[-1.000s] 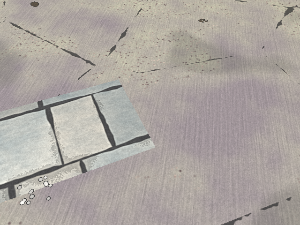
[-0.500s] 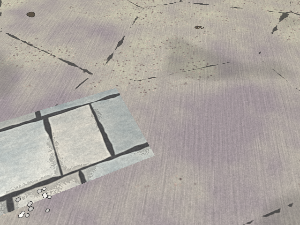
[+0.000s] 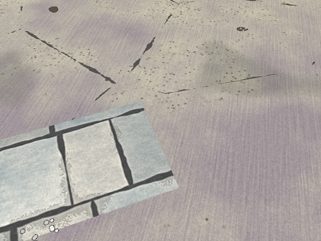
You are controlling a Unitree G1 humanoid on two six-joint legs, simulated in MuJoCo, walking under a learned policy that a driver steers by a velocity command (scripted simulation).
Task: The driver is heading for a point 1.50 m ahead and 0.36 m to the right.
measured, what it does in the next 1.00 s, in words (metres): walks ahead, turning right: left foot, then right foot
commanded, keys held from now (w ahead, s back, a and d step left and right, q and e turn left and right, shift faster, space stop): w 0.44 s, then w+e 0.56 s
